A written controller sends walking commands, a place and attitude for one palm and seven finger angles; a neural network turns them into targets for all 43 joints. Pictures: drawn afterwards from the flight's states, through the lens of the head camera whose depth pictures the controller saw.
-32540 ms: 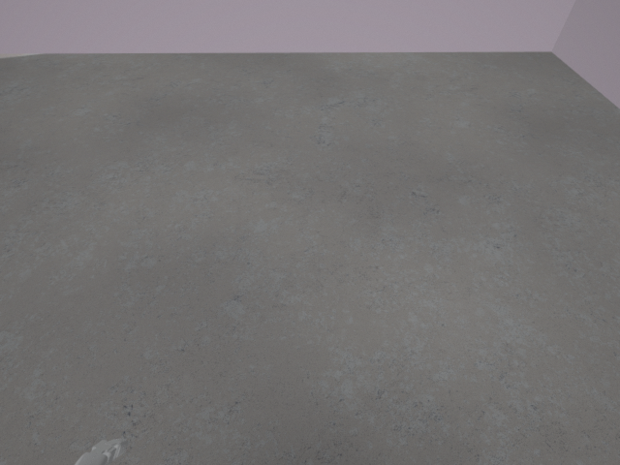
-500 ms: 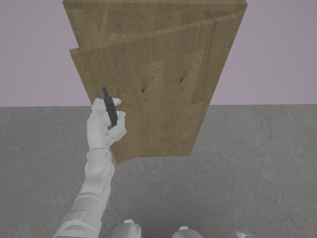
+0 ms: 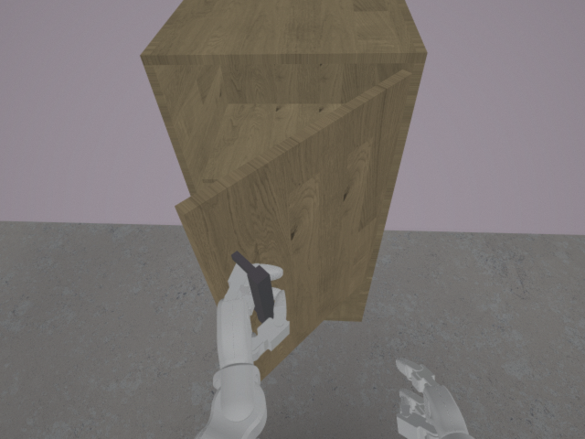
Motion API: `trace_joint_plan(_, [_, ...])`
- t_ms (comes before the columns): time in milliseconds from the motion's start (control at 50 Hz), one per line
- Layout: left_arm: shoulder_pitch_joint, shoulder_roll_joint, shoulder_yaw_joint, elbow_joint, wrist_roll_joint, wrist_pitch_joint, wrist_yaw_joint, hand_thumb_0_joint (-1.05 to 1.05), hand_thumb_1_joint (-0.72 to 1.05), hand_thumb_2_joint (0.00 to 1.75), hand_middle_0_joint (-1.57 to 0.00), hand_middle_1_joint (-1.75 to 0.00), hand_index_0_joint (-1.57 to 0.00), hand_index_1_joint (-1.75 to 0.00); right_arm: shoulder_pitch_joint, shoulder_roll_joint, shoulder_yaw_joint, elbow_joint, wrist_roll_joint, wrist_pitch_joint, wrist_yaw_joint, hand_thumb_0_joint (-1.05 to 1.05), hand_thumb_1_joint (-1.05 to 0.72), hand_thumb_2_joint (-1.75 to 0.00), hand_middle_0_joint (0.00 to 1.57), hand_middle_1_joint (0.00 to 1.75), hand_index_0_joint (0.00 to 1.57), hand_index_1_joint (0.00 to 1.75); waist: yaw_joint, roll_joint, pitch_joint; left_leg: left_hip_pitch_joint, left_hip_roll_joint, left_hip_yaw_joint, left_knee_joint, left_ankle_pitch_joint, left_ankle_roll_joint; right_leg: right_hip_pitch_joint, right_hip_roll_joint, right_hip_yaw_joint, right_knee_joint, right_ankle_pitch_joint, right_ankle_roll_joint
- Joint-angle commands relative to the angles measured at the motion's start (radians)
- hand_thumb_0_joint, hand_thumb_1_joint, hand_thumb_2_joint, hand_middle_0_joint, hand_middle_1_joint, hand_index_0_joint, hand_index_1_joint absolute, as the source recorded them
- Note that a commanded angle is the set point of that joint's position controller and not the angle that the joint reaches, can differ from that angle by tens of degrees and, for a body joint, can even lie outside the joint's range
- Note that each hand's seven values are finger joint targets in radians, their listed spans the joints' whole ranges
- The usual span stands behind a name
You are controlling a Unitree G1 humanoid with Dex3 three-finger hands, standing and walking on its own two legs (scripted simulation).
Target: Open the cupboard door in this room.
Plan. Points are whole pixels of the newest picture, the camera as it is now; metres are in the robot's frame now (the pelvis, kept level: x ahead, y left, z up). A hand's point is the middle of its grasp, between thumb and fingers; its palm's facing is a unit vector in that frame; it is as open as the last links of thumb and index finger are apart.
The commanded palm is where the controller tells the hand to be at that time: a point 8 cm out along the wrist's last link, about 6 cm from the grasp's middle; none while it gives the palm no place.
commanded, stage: open thumb and fingers to let go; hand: left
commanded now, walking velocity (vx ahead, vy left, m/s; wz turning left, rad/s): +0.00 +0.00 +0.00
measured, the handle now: (254, 290) +0.32 +0.06 +0.04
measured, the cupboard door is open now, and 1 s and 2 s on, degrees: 47 43 45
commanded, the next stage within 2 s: slide the hand sideways off the handle in 0.86 s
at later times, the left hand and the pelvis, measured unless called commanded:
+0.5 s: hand (271, 305) +0.30 +0.04 +0.03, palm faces +0.32 -0.95 -0.04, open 11.5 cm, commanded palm +0.25 +0.09 +0.03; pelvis +0.01 -0.03 -0.01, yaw -1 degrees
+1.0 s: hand (270, 315) +0.28 +0.04 +0.03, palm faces +0.26 -0.96 -0.03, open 15.5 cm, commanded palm +0.24 +0.09 +0.03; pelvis +0.01 -0.03 -0.01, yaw -1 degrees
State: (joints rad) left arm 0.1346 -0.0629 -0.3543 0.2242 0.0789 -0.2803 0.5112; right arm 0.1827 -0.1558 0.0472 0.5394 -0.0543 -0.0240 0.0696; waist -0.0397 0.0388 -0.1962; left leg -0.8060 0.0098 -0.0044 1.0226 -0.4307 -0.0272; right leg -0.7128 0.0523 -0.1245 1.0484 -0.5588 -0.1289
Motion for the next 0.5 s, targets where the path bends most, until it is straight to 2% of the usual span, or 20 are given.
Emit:
trace_joint_plan(0, [-0.166,-0.165,0.068,-0.174,0.001,-0.049,0.037,0.0,0.9,0.9,-0.4,-1.35,-0.4,-1.35,-0.102,-0.089,-0.035,-0.133,0.001,-0.059,-0.02,0.0,-0.9,-0.9,0.2,0.3,0.2,0.3,0.002,-0.136,-0.06,0.036,-0.048,-0.043,0.003,0.053,0.031,0.051,-0.132,0.297,-0.322,0.293,0.147])
trace_joint_plan(20, [-0.263,-0.129,0.1,-0.164,-0.001,-0.059,0.046,0.0,0.9,0.9,-0.4,-1.35,-0.4,-1.35,-0.101,-0.092,-0.033,-0.119,-0.003,-0.06,-0.027,0.0,-0.9,-0.9,0.2,0.3,0.2,0.3,-0.015,-0.154,-0.051,0.008,-0.048,-0.046,0.021,0.037,0.032,0.043,-0.145,0.324,-0.332,0.274,0.156])
trace_joint_plan(40, [-0.275,-0.115,0.12,-0.166,-0.003,-0.067,0.049,0.0,0.83,0.87,-0.4,-1.34,-0.4,-1.34,-0.102,-0.089,-0.039,-0.113,-0.005,-0.063,-0.032,0.0,-0.9,-0.9,0.2,0.3,0.2,0.3,-0.008,-0.168,-0.06,-0.012,-0.049,-0.052,0.027,0.032,0.029,0.063,-0.152,0.344,-0.337,0.27,0.157])
trace_joint_plan(80, [-0.23,-0.125,0.135,-0.152,-0.01,-0.077,0.051,0.0,0.69,0.81,-0.38,-1.33,-0.38,-1.33,-0.1,-0.088,-0.043,-0.112,-0.008,-0.068,-0.033,0.0,-0.9,-0.9,0.2,0.3,0.2,0.3,0.011,-0.155,-0.117,-0.025,-0.052,-0.054,0.032,0.049,0.027,0.102,-0.161,0.356,-0.318,0.326,0.158])
trace_joint_plan(140, [-0.174,-0.14,0.149,-0.195,-0.012,-0.085,0.059,0.0,0.48,0.72,-0.37,-1.3,-0.37,-1.3,-0.082,-0.087,-0.056,-0.114,-0.012,-0.074,-0.03,0.0,-0.9,-0.9,0.2,0.3,0.2,0.3,0.034,-0.156,-0.235,-0.047,-0.056,-0.06,0.035,0.099,0.023,0.194,-0.164,0.35,-0.257,0.525,0.19])
trace_joint_plan(160, [-0.158,-0.153,0.129,-0.192,-0.004,-0.083,0.054,0.0,0.41,0.69,-0.36,-1.3,-0.36,-1.3,-0.072,-0.089,-0.057,-0.113,-0.011,-0.076,-0.03,0.0,-0.9,-0.9,0.2,0.3,0.2,0.3,0.023,-0.162,-0.236,-0.048,-0.056,-0.06,0.036,0.105,0.023,0.203,-0.168,0.351,-0.249,0.589,0.199])
trace_joint_plan(180, [-0.116,-0.145,0.139,-0.188,-0.007,-0.08,0.046,0.0,0.34,0.66,-0.36,-1.29,-0.36,-1.29,-0.061,-0.093,-0.06,-0.114,-0.012,-0.073,-0.031,0.0,-0.9,-0.9,0.2,0.3,0.2,0.3,0.026,-0.182,-0.245,-0.057,-0.056,-0.06,0.035,0.114,0.023,0.225,-0.17,0.351,-0.242,0.636,0.214])
trace_joint_plan(200, [-0.117,-0.136,0.135,-0.2,-0.003,-0.08,0.04,0.0,0.27,0.63,-0.35,-1.28,-0.35,-1.28,-0.057,-0.096,-0.061,-0.115,-0.01,-0.071,-0.033,0.0,-0.9,-0.9,0.2,0.3,0.2,0.3,0.017,-0.196,-0.237,-0.067,-0.056,-0.061,0.041,0.117,0.024,0.235,-0.176,0.367,-0.241,0.689,0.229])
trace_joint_plan(220, [-0.118,-0.131,0.134,-0.214,0.002,-0.081,0.034,0.0,0.2,0.6,-0.35,-1.27,-0.35,-1.27,-0.051,-0.101,-0.065,-0.113,-0.009,-0.068,-0.034,0.0,-0.9,-0.9,0.2,0.3,0.2,0.3,0.013,-0.188,-0.24,-0.068,-0.055,-0.061,0.044,0.124,0.026,0.238,-0.177,0.369,-0.237,0.713,0.227])
trace_joint_plan(240, [-0.126,-0.136,0.121,-0.225,0.007,-0.081,0.029,0.0,0.13,0.57,-0.35,-1.27,-0.35,-1.27,-0.047,-0.104,-0.069,-0.113,-0.008,-0.067,-0.035,0.0,-0.9,-0.9,0.2,0.3,0.2,0.3,0.005,-0.192,-0.241,-0.07,-0.053,-0.064,0.046,0.129,0.026,0.239,-0.176,0.36,-0.225,0.74,0.21])
trace_joint_plan(280, [-0.118,-0.125,0.116,-0.258,0.006,-0.091,0.017,0.0,-0.01,0.51,-0.33,-1.25,-0.33,-1.25,-0.042,-0.111,-0.074,-0.113,-0.008,-0.069,-0.037,0.0,-0.9,-0.9,0.2,0.3,0.2,0.3,0.001,-0.184,-0.234,-0.062,-0.05,-0.063,0.047,0.127,0.029,0.216,-0.17,0.346,-0.215,0.734,0.201])
trace_joint_plan(340, [-0.078,-0.092,0.141,-0.255,-0.005,-0.101,0.004,0.0,-0.22,0.42,-0.32,-1.23,-0.32,-1.23,-0.041,-0.116,-0.075,-0.113,-0.005,-0.066,-0.043,0.0,-0.9,-0.9,0.2,0.3,0.2,0.3,0.005,-0.22,-0.217,-0.1,-0.048,-0.075,0.059,0.108,0.027,0.228,-0.178,0.374,-0.218,0.745,0.23])
trace_joint_plan(420, [-0.055,-0.086,0.146,-0.279,-0.011,-0.109,0.002,0.0,-0.5,0.3,-0.3,-1.2,-0.3,-1.2,-0.038,-0.117,-0.076,-0.114,-0.006,-0.065,-0.046,0.0,-0.9,-0.9,0.2,0.3,0.2,0.3,0.008,-0.19,-0.22,-0.088,-0.049,-0.069,0.056,0.104,0.028,0.205,-0.17,0.353,-0.208,0.706,0.206])
trace_joint_plan(440, [-0.037,-0.072,0.16,-0.282,-0.01,-0.109,0.0,0.0,-0.5,0.3,-0.3,-1.2,-0.3,-1.2,-0.042,-0.117,-0.077,-0.116,-0.005,-0.062,-0.047,0.0,-0.9,-0.9,0.2,0.3,0.2,0.3,0.016,-0.18,-0.217,-0.093,-0.049,-0.069,0.063,0.106,0.029,0.206,-0.171,0.368,-0.211,0.709,0.211])
trace_joint_plan(460, [-0.041,-0.072,0.16,-0.285,-0.01,-0.112,0.0,0.0,-0.5,0.3,-0.3,-1.2,-0.3,-1.2,-0.042,-0.116,-0.077,-0.111,-0.006,-0.061,-0.049,0.0,-0.9,-0.9,0.2,0.3,0.2,0.3,0.008,-0.194,-0.222,-0.094,-0.047,-0.07,0.069,0.111,0.029,0.212,-0.175,0.374,-0.207,0.739,0.216])
trace_joint_plan(480, [-0.022,-0.073,0.16,-0.295,-0.007,-0.114,-0.001,0.0,-0.5,0.3,-0.29,-1.15,-0.29,-1.15,-0.037,-0.117,-0.078,-0.115,-0.007,-0.06,-0.049,0.0,-0.9,-0.9,0.2,0.3,0.2,0.3,0.017,-0.18,-0.236,-0.091,-0.05,-0.069,0.068,0.12,0.028,0.223,-0.174,0.373,-0.199,0.76,0.216])
